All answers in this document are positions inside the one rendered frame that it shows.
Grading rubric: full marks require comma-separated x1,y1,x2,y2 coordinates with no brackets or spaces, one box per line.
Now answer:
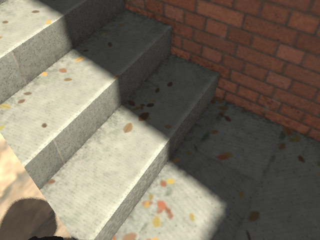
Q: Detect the stairs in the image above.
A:
0,0,220,240

